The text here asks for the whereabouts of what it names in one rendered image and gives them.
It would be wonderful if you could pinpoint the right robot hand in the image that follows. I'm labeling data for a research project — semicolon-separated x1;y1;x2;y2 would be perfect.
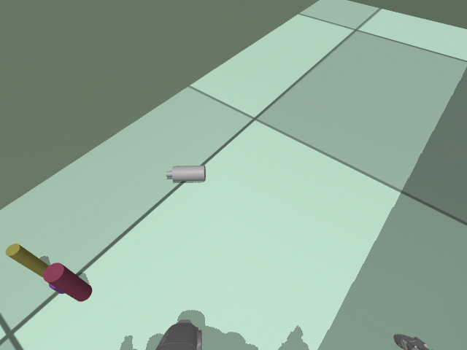
393;334;429;350

